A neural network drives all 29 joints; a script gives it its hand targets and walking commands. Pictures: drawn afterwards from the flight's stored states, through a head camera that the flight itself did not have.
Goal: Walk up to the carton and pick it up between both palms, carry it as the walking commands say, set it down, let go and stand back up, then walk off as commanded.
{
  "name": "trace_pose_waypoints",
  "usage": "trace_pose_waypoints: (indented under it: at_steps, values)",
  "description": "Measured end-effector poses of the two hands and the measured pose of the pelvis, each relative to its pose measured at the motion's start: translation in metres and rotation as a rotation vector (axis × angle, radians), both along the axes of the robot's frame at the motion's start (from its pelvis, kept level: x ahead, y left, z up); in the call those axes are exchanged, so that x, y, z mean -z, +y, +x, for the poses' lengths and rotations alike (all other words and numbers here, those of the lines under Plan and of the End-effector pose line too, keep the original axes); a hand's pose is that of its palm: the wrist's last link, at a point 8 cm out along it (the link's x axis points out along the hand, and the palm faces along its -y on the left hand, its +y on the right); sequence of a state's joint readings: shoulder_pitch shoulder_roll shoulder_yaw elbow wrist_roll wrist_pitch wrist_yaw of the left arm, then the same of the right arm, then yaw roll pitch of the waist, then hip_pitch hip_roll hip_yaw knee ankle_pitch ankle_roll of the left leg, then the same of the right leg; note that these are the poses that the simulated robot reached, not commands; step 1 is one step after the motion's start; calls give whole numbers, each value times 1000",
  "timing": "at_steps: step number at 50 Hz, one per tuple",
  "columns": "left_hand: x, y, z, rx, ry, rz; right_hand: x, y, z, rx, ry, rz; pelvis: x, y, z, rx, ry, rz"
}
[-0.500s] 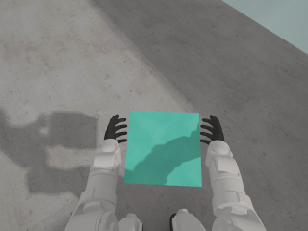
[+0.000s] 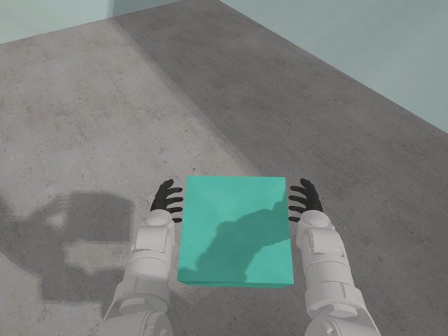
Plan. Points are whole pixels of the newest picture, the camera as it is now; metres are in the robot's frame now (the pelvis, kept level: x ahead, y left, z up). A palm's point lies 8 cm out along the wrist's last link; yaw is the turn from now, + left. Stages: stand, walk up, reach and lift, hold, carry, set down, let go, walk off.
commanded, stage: reach and lift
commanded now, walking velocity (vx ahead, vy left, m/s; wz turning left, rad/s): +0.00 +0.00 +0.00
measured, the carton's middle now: (235, 233) +0.34 -0.02 -0.09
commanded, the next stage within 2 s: hold in 1.64 s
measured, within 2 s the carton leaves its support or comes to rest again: neither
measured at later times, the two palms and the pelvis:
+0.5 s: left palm (152, 203) +0.32 +0.13 +0.06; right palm (322, 207) +0.31 -0.16 +0.07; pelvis +0.01 +0.00 +0.01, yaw +0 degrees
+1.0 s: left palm (142, 207) +0.31 +0.15 +0.06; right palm (311, 203) +0.32 -0.14 +0.06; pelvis +0.02 +0.00 +0.02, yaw +0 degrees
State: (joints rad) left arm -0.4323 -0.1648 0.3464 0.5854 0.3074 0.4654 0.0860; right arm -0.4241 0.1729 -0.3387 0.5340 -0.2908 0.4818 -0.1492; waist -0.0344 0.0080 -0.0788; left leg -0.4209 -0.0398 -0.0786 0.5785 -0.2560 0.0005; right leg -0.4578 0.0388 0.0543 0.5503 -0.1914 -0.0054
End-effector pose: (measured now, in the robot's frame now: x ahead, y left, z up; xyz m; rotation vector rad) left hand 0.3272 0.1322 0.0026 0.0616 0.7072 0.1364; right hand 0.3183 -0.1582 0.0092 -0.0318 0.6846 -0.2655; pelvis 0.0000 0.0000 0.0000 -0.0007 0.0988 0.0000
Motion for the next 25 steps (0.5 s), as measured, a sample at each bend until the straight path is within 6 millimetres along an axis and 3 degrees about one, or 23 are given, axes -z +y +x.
trace_pose_waypoints:
  at_steps: [25]
  values:
    - [-62, 2, -8, 42, -37, -15, -57, -2, -12, -24, -22, -2, -14, 0, 10, -7, -186, -1]
